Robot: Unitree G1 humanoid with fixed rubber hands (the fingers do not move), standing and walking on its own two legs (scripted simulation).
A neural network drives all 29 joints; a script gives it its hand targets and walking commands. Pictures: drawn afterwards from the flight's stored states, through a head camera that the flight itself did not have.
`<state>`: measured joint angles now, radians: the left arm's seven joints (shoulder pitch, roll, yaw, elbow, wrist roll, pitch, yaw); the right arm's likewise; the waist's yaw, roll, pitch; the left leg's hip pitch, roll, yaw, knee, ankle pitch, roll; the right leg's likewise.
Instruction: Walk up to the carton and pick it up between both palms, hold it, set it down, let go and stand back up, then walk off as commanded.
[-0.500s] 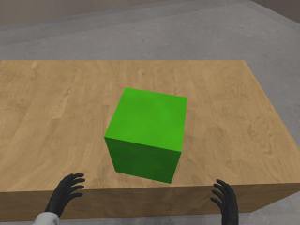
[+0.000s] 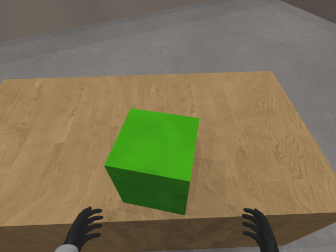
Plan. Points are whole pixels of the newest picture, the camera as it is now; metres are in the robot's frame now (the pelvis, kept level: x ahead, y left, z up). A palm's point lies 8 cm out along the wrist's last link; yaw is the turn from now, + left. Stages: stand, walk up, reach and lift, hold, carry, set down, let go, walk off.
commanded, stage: set down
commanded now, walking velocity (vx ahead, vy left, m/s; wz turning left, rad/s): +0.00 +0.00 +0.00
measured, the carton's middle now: (158, 163) +0.39 +0.06 -0.09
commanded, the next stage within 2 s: let go in 0.08 s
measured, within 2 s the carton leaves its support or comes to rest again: neither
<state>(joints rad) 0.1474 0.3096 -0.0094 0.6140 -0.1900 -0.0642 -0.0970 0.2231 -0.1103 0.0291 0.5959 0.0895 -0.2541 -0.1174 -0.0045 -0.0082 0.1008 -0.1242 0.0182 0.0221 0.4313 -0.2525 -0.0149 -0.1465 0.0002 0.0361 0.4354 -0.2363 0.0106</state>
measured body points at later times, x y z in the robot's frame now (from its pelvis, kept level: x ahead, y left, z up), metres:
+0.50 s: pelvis -0.01 +0.00 +0.00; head +0.00 +0.00 +0.45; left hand +0.16 +0.24 -0.09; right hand +0.15 -0.21 -0.09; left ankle -0.01 +0.12 -0.74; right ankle +0.00 -0.13 -0.74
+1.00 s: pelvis -0.01 +0.00 +0.00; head -0.02 +0.01 +0.45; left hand +0.14 +0.27 -0.09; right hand +0.13 -0.27 -0.09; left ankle -0.01 +0.12 -0.74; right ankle +0.00 -0.13 -0.74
